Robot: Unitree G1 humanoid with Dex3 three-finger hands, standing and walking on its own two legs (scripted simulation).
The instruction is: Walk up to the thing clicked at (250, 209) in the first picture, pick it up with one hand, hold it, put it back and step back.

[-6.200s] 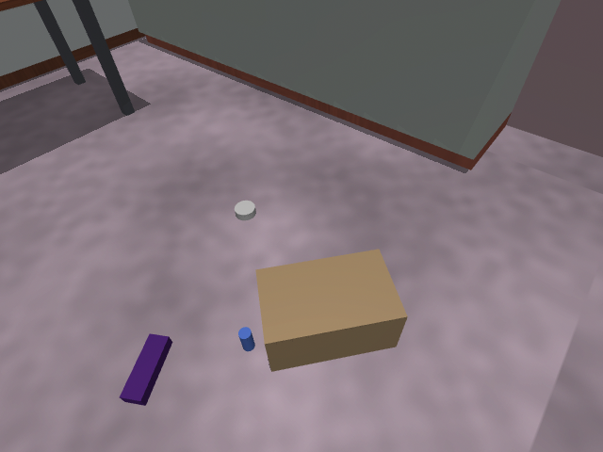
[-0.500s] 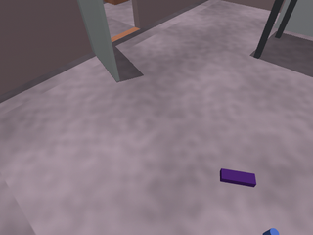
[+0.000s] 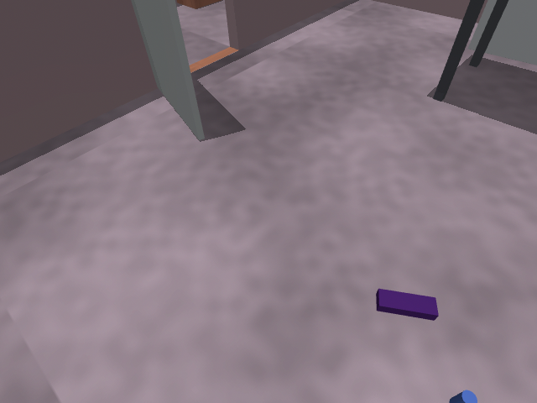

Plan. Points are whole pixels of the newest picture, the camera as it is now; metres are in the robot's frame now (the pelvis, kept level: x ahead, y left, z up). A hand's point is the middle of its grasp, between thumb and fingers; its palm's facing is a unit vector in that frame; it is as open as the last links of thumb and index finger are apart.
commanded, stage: stand
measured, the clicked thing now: out of the picture +0.34 -1.23 -0.76
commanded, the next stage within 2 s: walk up in 0.08 s
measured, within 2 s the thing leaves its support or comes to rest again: neither
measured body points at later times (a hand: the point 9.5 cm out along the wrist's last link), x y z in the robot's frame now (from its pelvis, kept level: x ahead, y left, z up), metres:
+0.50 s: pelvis +0.09 +0.05 -0.02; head +0.10 +0.07 +0.43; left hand +0.11 +0.39 -0.15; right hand +0.16 -0.28 -0.11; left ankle +0.11 +0.17 -0.75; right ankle +0.06 -0.09 -0.69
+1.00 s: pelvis +0.30 +0.01 -0.01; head +0.32 -0.01 +0.44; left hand +0.35 +0.34 -0.11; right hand +0.40 -0.30 -0.13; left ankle +0.36 +0.17 -0.70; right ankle +0.31 -0.10 -0.75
